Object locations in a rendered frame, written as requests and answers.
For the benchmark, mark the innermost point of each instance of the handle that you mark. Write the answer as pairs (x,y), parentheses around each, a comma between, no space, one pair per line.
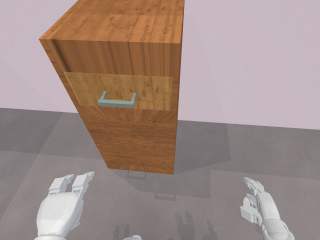
(116,103)

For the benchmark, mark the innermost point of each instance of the right robot hand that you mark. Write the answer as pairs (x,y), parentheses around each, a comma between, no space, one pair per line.
(263,204)

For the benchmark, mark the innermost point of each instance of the left robot hand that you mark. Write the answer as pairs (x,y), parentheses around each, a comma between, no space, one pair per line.
(60,211)

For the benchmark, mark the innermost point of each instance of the right robot forearm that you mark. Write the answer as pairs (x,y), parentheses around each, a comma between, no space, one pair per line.
(275,229)

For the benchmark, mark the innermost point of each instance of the drawer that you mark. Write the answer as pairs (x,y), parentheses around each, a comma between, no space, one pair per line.
(152,92)

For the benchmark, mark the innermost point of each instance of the cabinet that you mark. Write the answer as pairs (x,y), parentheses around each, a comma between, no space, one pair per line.
(123,37)

